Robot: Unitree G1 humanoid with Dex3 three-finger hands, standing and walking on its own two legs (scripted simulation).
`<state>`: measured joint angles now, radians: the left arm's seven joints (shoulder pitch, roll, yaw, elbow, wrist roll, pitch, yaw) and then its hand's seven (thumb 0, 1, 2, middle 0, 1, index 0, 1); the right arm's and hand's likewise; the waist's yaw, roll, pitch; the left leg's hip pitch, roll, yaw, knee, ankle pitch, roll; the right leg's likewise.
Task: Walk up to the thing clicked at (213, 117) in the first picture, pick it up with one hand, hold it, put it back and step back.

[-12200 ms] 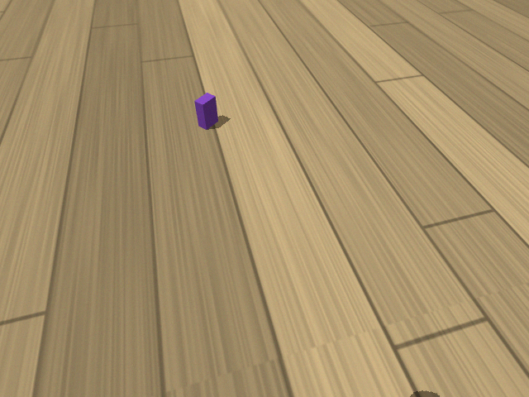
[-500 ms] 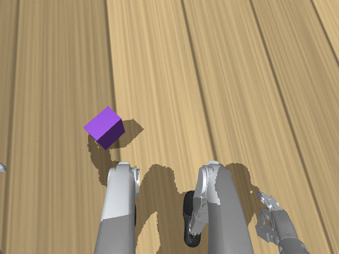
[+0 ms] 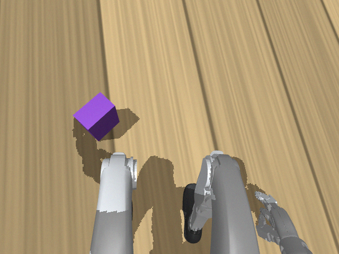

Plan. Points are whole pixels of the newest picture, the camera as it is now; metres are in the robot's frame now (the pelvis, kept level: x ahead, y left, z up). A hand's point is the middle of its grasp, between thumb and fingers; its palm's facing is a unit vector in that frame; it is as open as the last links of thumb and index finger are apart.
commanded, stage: go down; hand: left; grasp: from the side
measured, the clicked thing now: (99, 119) +0.47 +0.23 -0.32
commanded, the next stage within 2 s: approach in 0.48 s
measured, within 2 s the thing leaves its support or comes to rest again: neither
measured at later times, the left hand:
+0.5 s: hand out of the picture +0.37 +0.42 -0.02, palm faces +0.24 -0.97 -0.10, open 17.6 cm
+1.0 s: hand (19, 118) +0.40 +0.38 -0.14, palm faces +0.27 -0.96 +0.05, open 17.6 cm
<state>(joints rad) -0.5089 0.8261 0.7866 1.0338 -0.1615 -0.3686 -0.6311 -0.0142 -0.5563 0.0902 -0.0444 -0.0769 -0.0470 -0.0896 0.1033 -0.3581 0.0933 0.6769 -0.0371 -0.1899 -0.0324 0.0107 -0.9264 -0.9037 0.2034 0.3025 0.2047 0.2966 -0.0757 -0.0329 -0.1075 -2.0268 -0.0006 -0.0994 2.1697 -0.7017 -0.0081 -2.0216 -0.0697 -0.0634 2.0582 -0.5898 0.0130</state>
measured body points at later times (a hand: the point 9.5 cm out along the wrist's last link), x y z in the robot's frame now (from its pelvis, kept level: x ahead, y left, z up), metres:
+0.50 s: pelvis +0.00 +0.01 -0.02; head +0.20 +0.08 +0.38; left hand +0.36 +0.47 -0.01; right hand +0.15 -0.27 -0.12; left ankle +0.08 +0.12 -0.38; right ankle +0.12 -0.13 -0.38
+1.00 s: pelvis -0.01 +0.01 -0.08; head +0.22 +0.11 +0.30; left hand +0.38 +0.43 -0.14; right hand +0.15 -0.27 -0.15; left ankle +0.08 +0.12 -0.38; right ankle +0.12 -0.13 -0.38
